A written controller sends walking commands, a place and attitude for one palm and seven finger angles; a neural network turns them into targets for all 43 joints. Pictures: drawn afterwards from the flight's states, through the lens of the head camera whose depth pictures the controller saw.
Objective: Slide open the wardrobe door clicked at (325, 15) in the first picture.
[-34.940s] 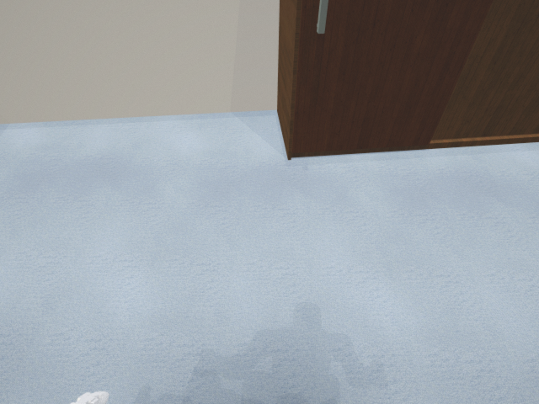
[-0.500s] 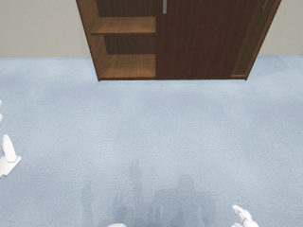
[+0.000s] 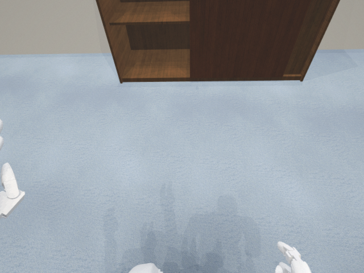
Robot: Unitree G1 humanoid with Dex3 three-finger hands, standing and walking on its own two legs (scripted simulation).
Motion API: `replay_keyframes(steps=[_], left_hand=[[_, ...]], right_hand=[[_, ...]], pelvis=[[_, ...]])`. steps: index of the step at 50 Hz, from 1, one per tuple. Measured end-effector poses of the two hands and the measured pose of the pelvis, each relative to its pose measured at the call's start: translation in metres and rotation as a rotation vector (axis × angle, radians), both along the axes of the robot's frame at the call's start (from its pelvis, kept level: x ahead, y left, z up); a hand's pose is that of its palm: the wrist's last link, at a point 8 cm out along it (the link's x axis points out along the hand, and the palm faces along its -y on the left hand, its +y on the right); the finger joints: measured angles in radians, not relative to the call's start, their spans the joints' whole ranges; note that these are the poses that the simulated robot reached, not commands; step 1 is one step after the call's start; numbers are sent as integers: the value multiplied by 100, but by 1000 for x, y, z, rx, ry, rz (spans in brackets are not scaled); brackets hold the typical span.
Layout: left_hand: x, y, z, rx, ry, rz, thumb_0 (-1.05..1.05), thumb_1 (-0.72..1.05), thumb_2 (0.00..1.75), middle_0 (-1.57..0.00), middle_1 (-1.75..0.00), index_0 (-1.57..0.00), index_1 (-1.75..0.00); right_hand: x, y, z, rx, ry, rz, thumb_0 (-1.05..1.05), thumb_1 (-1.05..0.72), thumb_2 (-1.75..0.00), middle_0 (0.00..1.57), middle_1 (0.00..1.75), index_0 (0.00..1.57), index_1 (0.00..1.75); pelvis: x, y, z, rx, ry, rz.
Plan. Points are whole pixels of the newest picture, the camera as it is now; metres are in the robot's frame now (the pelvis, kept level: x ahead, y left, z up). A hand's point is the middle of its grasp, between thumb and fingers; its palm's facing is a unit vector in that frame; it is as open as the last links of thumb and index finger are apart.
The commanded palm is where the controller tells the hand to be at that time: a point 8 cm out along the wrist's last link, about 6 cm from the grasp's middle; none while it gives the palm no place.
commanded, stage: stop stepping back and stand still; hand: left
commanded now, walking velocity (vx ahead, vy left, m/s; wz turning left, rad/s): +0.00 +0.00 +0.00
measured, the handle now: out of the picture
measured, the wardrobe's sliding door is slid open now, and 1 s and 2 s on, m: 0.64 0.64 0.64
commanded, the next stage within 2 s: let the arm hang, fingers relaxed in 0.66 s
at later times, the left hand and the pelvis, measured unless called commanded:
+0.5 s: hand (21, 164) +0.25 +0.30 +0.16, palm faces +0.41 -0.78 -0.48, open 7.4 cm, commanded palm +0.19 +0.34 +0.18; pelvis +0.05 +0.04 -0.01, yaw -1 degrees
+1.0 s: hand (88, 268) +0.15 +0.26 -0.15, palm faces -0.08 -0.96 -0.26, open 7.4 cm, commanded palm none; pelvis +0.02 +0.07 -0.01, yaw -2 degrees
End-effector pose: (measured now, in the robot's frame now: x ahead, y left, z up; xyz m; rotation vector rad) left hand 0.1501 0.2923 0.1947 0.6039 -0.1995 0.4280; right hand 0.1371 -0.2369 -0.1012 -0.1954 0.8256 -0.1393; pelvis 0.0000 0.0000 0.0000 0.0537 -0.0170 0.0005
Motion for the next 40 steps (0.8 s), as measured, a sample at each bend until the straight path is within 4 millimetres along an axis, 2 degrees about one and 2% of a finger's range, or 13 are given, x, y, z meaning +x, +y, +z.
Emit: replay_keyframes(steps=[8,14,22,29,38,39,40], left_hand=[[31,16,-5,2,-59,-34,1,89,90,-22,-31,-21,-30],[47,23,-15,-22,1,-41,1,89,90,-22,-31,-21,-30],[59,38,-13,-25,-1,-55,1,89,90,-22,-31,-21,-30],[62,51,-18,-52,7,-42,1,89,90,-22,-31,-21,-30],[54,58,-22,-75,3,-49,1,89,90,-22,-31,-21,-30],[56,60,-30,-73,18,-58,1,89,90,-22,-30,-21,-30],[61,63,-47,-88,78,-63,0,89,90,-21,-30,-21,-30]], right_hand=[[32,-2,8,-51,-71,-26,1,-90,-90,20,30,20,30],[56,17,17,-27,-106,-12,1,-90,-90,20,30,20,30],[77,47,21,-4,-109,12,1,-90,-90,20,30,20,30],[79,64,22,6,-103,26,1,-90,-90,20,30,20,30],[65,67,25,-20,-88,14,1,-90,-90,20,30,20,30],[64,66,22,-12,-93,26,1,-90,-90,20,30,20,30],[62,64,17,-4,-82,48,1,-90,-90,20,30,20,30]], pelvis=[[18,15,-10,-50,-1,-1],[34,23,-8,-59,19,-7],[46,38,-6,-66,25,-14],[47,47,-5,-73,31,-18],[42,55,-4,-77,26,-20],[41,56,-5,-78,32,-16],[39,58,-6,-77,39,-11]])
